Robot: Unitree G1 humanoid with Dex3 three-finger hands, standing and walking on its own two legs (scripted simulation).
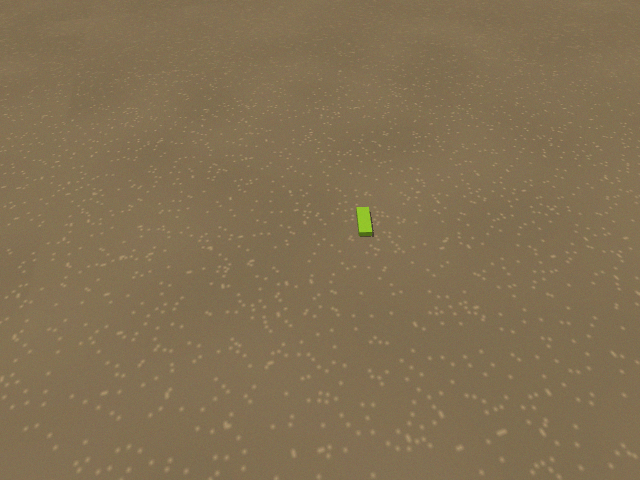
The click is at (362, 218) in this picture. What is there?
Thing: flat box
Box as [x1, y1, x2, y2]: [356, 207, 371, 235]
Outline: 356,207 359,235 371,235 368,207
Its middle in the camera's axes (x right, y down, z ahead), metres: +0.20 -0.08 +1.71
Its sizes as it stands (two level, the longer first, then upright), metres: 0.152 0.056 0.025
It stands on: the floor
